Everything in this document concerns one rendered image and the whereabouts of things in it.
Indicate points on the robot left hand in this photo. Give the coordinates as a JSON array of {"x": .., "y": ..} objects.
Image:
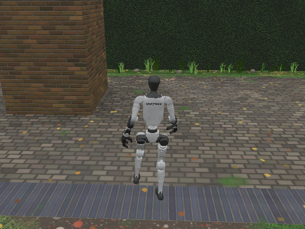
[{"x": 125, "y": 141}]

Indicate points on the robot right upper arm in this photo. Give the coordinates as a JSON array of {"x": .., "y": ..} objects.
[{"x": 170, "y": 108}]

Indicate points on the left robot forearm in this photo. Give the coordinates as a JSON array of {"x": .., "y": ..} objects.
[{"x": 128, "y": 127}]

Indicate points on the robot left foot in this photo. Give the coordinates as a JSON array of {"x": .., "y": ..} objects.
[{"x": 136, "y": 180}]

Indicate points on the robot foot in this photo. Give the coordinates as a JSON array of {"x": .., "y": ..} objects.
[
  {"x": 159, "y": 195},
  {"x": 136, "y": 180}
]

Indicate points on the robot left upper arm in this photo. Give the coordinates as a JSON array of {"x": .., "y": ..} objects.
[{"x": 136, "y": 106}]

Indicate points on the robot right foot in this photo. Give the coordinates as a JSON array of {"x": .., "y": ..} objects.
[{"x": 159, "y": 195}]

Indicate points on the right robot forearm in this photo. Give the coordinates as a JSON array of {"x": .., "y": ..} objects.
[{"x": 174, "y": 123}]

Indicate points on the robot right hand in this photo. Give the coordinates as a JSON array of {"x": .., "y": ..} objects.
[{"x": 173, "y": 131}]

